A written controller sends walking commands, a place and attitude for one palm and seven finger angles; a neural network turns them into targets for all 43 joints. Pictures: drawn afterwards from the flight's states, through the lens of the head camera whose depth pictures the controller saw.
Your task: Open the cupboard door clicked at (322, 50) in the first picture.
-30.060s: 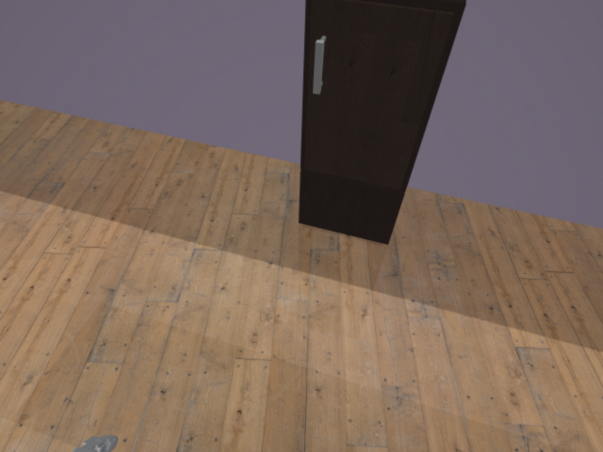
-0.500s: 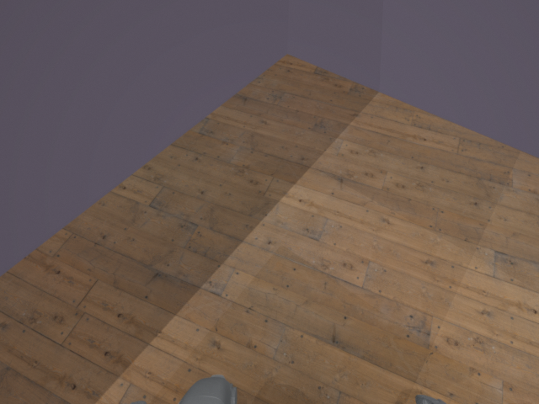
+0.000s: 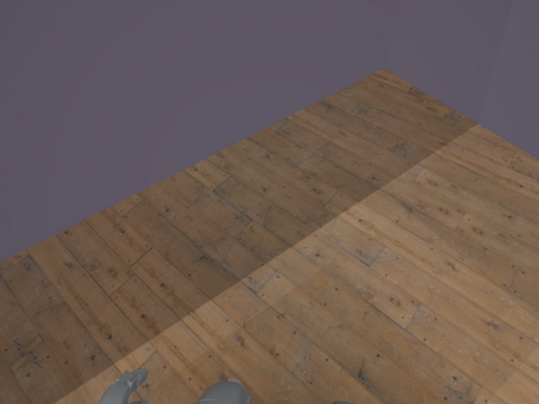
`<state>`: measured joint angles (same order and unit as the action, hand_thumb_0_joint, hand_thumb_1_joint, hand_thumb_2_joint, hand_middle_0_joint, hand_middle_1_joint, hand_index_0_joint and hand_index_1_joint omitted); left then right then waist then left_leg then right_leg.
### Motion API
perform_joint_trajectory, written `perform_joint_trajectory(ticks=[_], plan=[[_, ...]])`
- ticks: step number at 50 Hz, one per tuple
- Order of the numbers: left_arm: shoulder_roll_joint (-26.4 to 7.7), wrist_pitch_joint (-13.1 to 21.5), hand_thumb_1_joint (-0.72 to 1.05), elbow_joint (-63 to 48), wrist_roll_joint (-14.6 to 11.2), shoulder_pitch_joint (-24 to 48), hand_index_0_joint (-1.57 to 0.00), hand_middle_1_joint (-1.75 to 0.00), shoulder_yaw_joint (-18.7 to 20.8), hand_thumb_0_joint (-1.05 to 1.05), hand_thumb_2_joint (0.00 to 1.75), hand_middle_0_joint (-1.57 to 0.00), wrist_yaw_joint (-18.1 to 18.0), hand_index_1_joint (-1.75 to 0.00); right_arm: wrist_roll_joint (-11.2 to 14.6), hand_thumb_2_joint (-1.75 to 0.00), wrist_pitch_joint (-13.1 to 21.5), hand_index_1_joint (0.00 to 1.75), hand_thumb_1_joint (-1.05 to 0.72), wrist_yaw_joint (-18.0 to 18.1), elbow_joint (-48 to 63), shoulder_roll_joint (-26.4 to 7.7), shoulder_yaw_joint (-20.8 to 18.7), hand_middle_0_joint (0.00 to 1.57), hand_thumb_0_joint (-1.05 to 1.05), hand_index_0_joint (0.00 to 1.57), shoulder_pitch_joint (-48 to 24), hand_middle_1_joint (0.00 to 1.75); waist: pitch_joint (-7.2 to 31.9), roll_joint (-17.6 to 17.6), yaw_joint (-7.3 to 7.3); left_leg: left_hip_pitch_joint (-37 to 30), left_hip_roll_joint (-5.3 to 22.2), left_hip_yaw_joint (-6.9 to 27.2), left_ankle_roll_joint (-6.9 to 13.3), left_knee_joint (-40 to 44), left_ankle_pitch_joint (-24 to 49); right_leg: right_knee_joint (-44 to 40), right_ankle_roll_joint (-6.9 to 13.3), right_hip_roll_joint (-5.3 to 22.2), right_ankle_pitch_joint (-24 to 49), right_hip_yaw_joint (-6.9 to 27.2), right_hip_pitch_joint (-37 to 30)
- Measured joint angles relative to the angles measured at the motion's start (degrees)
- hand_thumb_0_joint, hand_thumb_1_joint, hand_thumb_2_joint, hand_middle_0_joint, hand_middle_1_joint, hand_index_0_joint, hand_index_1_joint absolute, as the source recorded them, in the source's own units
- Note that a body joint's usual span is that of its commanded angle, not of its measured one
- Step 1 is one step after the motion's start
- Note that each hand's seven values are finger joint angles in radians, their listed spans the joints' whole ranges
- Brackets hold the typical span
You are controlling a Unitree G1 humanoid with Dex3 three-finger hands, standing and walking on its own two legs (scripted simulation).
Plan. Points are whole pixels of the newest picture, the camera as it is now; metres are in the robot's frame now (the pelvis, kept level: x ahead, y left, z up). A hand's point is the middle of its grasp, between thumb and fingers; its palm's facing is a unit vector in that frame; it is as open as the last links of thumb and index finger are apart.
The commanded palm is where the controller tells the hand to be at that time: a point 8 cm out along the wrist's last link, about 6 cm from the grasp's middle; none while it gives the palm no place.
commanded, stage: turn to face it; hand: left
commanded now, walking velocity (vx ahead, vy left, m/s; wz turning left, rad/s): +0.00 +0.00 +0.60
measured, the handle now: out of the picture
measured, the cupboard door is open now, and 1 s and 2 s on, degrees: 49 49 49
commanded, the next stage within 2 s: none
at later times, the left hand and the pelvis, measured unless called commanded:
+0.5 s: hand out of the picture +0.02 +0.23 -0.16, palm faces +0.34 -0.91 -0.26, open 7.4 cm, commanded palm none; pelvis +0.01 +0.00 +0.01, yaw +18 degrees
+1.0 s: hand out of the picture -0.04 +0.15 -0.15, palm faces +0.60 -0.77 -0.23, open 7.3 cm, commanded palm none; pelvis +0.02 -0.04 +0.01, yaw +37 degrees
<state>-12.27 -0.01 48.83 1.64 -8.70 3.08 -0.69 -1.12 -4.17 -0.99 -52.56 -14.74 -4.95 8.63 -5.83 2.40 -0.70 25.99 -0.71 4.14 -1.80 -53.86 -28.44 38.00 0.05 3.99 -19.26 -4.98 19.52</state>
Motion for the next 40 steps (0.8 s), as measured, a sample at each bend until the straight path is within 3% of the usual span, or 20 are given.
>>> perform_joint_trajectory(ticks=[2, 5, 12, 14, 15, 18, 21, 24, 29, 33, 34, 37, 40], plan=[[1.0, -0.1, 0.91, 0.2, 0.0, -0.6, -0.2, -0.3, -0.4, 0.0, 0.89, -0.2, -0.4, -0.3, -0.1, -0.9, -0.4, 0.3, -0.9, -0.2, -0.4, -0.4, -0.3, 0.2, 0.01, 0.2, -0.5, 0.3, -0.4, -0.2, -0.27, 2.8, 0.1, -2.1, -0.5, -9.9, 0.5, -1.6, 0.5, 0.9, 0.3, -1.3, -1.6], [1.8, -0.4, 0.91, 0.8, 0.1, -1.6, -0.21, -0.3, -0.8, 0.0, 0.89, -0.2, -0.5, -0.3, 0.1, -0.9, -0.6, 0.3, -0.9, -0.7, -0.4, 0.0, -0.2, 0.2, 0.01, 0.2, -0.9, 0.3, -0.4, -1.6, -0.79, 2.9, 1.1, -5.1, -1.4, -11.1, 2.1, -5.0, 0.5, 2.2, 1.6, -3.4, -3.8], [1.7, 0.0, 0.9, 1.9, 0.2, -3.1, -0.21, -0.3, -0.7, 0.0, 0.89, -0.2, -0.2, -0.3, 0.4, -0.9, 0.0, 0.3, -0.91, -1.1, -0.1, 1.6, 0.9, 0.2, 0.01, 0.2, -2.5, 0.3, -1.1, -4.8, 0.66, -4.6, 1.7, -9.0, -1.1, 8.5, 2.1, -5.6, 0.0, 4.6, 1.0, -8.6, -5.5], [1.0, -0.1, 0.9, 2.4, 0.0, -3.8, -0.21, -0.3, -0.2, 0.0, 0.89, -0.2, 0.0, -0.3, 0.4, -0.9, 0.6, 0.3, -0.9, -1.2, 0.5, 1.8, 1.3, 0.2, 0.01, 0.2, -2.8, 0.3, -1.0, -5.3, 0.93, -7.9, 1.4, -9.8, -0.5, 16.3, 6.5, -3.0, -0.6, 5.4, -0.6, -10.0, -4.8], [0.7, -0.4, 0.9, 2.5, -0.2, -4.4, -0.21, -0.3, 0.0, 0.0, 0.89, -0.2, 0.1, -0.3, 0.3, -0.9, 1.1, 0.3, -0.9, -1.3, 1.1, 1.6, 1.4, 0.2, 0.01, 0.2, -2.7, 0.3, -0.3, -5.0, 0.91, -9.4, 1.7, -9.4, 0.8, 20.3, 11.2, -0.3, -1.1, 5.6, -1.8, -10.7, -3.6], [-1.2, -2.6, 0.9, 3.8, -0.3, -3.7, -0.21, -0.3, 0.8, 0.0, 0.89, -0.2, 0.0, -0.3, -0.1, -0.9, 2.2, 0.3, -0.9, -0.7, 1.7, 2.4, 1.6, 0.2, 0.01, 0.2, -2.8, 0.3, -0.4, -6.2, 1.11, -7.5, 0.7, -8.1, 3.4, 17.3, 10.2, 14.7, -3.3, 4.4, -11.7, -4.1, 2.7], [-2.2, -3.5, 0.91, 4.6, -0.4, -2.3, -0.21, -0.3, 1.4, 0.0, 0.89, -0.2, 0.0, -0.3, -0.3, -0.9, 2.6, 0.3, -0.9, 0.3, 1.7, 2.8, 2.0, 0.2, 0.0, 0.2, -1.6, 0.3, 0.0, -5.6, 1.11, -8.1, 0.5, -6.2, 3.3, 19.3, 10.4, 23.7, -4.2, 2.2, -9.4, 0.6, 7.4], [-2.7, -3.2, 0.91, 4.0, -0.5, -1.2, -0.2, -0.3, 1.6, 0.01, 0.89, -0.2, 0.3, -0.3, -0.4, -0.9, 2.6, 0.3, -0.9, 0.6, 1.1, 2.8, 2.2, 0.2, 0.0, 0.2, -0.4, 0.3, 0.3, -4.7, 1.27, -9.3, 0.2, -4.4, 2.9, 22.5, 12.5, 24.0, -4.7, 1.4, -6.1, 2.9, 8.9], [-2.5, -2.7, 0.91, 2.2, -0.7, 0.4, -0.2, -0.3, 1.4, 0.0, 0.89, -0.19, 0.3, -0.3, -0.6, -0.9, 2.0, 0.3, -0.9, 0.5, 0.2, 2.5, 1.9, 0.21, 0.0, 0.2, 1.2, 0.3, 0.6, -2.7, 0.46, -9.5, 0.2, -1.2, 1.9, 24.1, 13.8, 12.9, -4.5, -0.1, -5.7, 4.0, 5.8], [-2.1, -1.4, 0.91, 0.6, -0.8, 0.9, -0.2, -0.3, 0.8, 0.0, 0.89, -0.19, 0.4, -0.3, -0.3, -0.9, 1.1, 0.3, -0.9, 0.3, -0.1, 2.0, 1.3, 0.21, 0.0, 0.2, 2.4, 0.3, 1.2, -1.6, -0.25, -7.3, -0.6, 1.6, 0.2, 20.8, 12.5, -2.9, -3.7, -1.7, 0.0, 3.2, -1.2], [-1.7, -0.8, 0.91, 0.4, -0.5, 0.9, -0.2, -0.3, 0.8, 0.0, 0.89, -0.19, 0.2, -0.3, 0.0, -0.9, 0.9, 0.3, -0.9, 0.3, -0.3, 1.6, 0.9, 0.21, 0.01, 0.2, 2.3, 0.3, 1.1, -1.1, -0.15, -5.9, -0.7, 1.9, 0.1, 17.7, 9.6, -4.0, -2.3, -1.9, 1.1, 2.8, -1.6], [0.0, 0.0, 0.91, 0.3, -0.3, 0.5, -0.2, -0.3, -0.3, 0.0, 0.89, -0.19, -0.2, -0.3, -0.1, -0.9, 0.0, 0.3, -0.9, 0.1, -1.2, 0.4, 0.0, 0.21, 0.01, 0.2, 1.4, 0.3, 0.0, -0.2, -0.6, 0.0, -1.6, 0.0, -0.1, -0.8, 0.2, -3.0, 0.5, -0.7, 0.7, 0.4, -2.5], [1.3, -0.2, 0.91, 0.7, -0.4, -0.8, -0.21, -0.3, -0.8, 0.0, 0.89, -0.2, -0.6, -0.3, 0.0, -0.9, -0.6, 0.3, -0.9, -0.4, -1.4, -0.1, -0.3, 0.2, 0.01, 0.2, 0.6, 0.3, -0.4, -0.8, -1.02, 3.2, -0.4, -3.0, -1.1, -12.0, 2.5, -5.9, 0.9, 0.5, 1.6, -1.5, -4.9]])
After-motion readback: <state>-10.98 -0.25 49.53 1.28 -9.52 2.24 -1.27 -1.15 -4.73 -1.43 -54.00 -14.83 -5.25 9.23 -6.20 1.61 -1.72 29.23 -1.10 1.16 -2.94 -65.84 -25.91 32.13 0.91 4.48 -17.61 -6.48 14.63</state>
